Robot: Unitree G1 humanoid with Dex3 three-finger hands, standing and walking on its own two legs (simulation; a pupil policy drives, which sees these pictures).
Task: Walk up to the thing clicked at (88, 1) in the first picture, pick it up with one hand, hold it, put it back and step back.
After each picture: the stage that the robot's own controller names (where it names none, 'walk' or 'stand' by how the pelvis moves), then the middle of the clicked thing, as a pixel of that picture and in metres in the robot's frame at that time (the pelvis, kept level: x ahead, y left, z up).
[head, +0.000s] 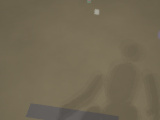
stand; out of the picture +2.40 -0.15 -0.72
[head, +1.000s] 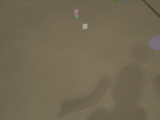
walk; (76, 13) +2.26 +0.18 -0.70
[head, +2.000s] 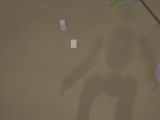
walk; (63, 25) +1.62 +0.32 -0.72
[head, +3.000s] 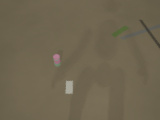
walk; (57, 60) +1.07 +0.28 -0.71
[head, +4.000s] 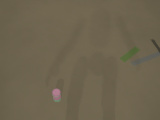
walk; (56, 95) +0.65 +0.19 -0.70
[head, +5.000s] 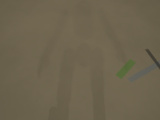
walk; out of the picture +0.38 +0.19 -0.71
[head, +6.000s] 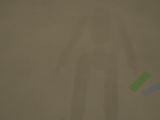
stand; out of the picture +0.33 +0.20 -0.72
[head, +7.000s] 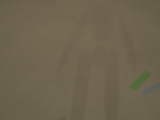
stand; out of the picture +0.33 +0.20 -0.73
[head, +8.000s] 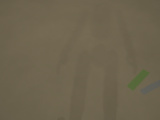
stand; out of the picture +0.33 +0.22 -0.73
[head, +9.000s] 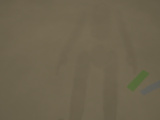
stand; out of the picture +0.32 +0.22 -0.73
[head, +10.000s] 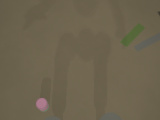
go down; (42, 105) +0.36 +0.21 -0.57
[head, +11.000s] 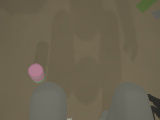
go down; (37, 73) +0.41 +0.22 -0.33
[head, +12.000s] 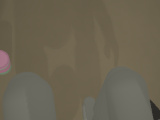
close in; (0, 63) +0.40 +0.25 -0.24
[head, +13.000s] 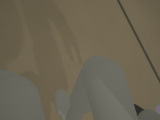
close; out of the picture +0.39 +0.26 -0.22
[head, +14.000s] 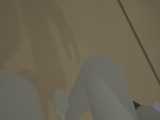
close; out of the picture +0.39 +0.27 -0.22
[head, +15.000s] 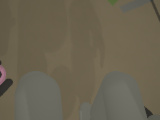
lift; out of the picture +0.31 +0.27 -0.15
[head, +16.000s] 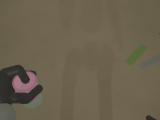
lift; (28, 90) +0.32 +0.18 +0.01
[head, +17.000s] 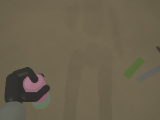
hold; (37, 91) +0.32 +0.16 +0.00
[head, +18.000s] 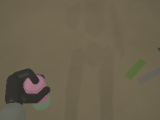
hold; (38, 93) +0.32 +0.17 -0.01
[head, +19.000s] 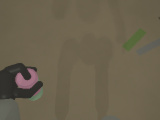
crouch; (30, 85) +0.35 +0.18 -0.06
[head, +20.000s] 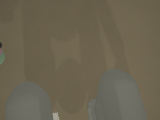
lower; out of the picture +0.45 +0.26 -0.11
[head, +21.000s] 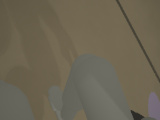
lower; out of the picture +0.42 +0.28 -0.23
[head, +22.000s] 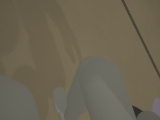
lower; out of the picture +0.41 +0.28 -0.22
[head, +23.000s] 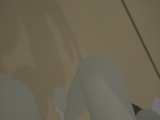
lower; out of the picture +0.41 +0.28 -0.22
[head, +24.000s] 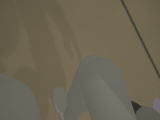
lower; out of the picture +0.41 +0.28 -0.22
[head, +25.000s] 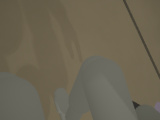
open; out of the picture +0.39 +0.26 -0.23
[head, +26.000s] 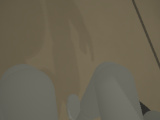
stand; out of the picture +0.40 +0.25 -0.23
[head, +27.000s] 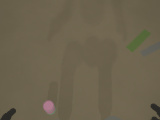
stand; (49, 107) +0.38 +0.20 -0.57
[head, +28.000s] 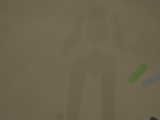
stand; out of the picture +0.35 +0.20 -0.67
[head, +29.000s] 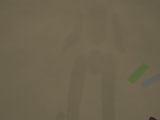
stand; out of the picture +0.35 +0.19 -0.67
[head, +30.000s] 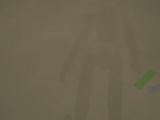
stand; out of the picture +0.37 +0.19 -0.72
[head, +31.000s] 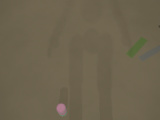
walk; (61, 109) +0.42 +0.18 -0.69
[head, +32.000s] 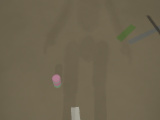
walk; (56, 81) +0.66 +0.19 -0.69
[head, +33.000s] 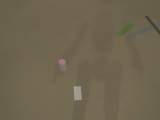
stand; (62, 65) +0.97 +0.24 -0.70
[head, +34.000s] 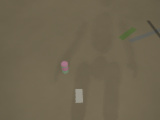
stand; (64, 67) +0.97 +0.18 -0.72
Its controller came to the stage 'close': yes
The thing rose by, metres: 0.71
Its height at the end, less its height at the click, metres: +0.00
